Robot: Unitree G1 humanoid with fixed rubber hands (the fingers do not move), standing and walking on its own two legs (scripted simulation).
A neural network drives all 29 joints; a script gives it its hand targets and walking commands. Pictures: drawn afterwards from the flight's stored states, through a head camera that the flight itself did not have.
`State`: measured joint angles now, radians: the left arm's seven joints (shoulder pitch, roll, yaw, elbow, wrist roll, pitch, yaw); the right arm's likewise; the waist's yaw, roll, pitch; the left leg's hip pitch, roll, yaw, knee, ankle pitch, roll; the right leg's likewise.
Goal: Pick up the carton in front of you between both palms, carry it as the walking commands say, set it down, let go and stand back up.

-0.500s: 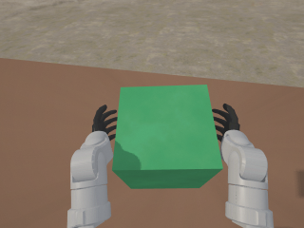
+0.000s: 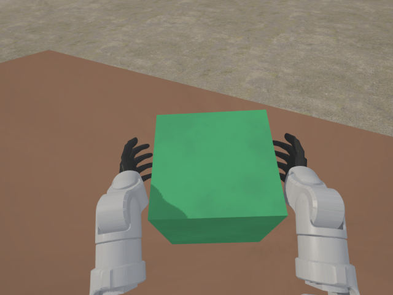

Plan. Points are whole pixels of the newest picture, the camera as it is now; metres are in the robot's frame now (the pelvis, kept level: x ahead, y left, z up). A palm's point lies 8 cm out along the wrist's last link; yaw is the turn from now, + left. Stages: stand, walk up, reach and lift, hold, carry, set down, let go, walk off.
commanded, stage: carry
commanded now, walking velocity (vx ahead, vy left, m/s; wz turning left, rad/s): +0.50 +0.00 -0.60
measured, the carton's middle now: (213, 185) +0.36 -0.01 +0.04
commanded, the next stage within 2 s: none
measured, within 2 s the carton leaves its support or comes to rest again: neither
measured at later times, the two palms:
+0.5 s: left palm (179, 97) +0.64 +0.07 +0.08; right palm (292, 110) +0.56 -0.23 +0.08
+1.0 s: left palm (238, 75) +0.90 -0.14 -0.01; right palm (322, 93) +0.77 -0.42 -0.02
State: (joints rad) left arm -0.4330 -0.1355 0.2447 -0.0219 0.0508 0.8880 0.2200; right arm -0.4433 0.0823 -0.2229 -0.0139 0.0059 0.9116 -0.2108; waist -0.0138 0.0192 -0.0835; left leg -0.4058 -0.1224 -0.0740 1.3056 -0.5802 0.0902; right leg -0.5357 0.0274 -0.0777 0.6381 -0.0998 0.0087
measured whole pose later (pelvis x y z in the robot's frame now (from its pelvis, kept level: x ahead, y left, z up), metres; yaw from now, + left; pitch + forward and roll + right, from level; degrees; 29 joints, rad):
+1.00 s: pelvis +0.54 -0.14 -0.07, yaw -28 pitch +5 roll +0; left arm -0.38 -0.15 0.28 0.02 0.00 0.89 0.16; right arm -0.37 0.18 -0.30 0.01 -0.05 0.89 -0.20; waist 0.06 0.01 0.00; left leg -0.69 0.07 -0.03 1.15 -0.40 -0.03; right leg -0.41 0.13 -0.01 0.64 -0.15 -0.13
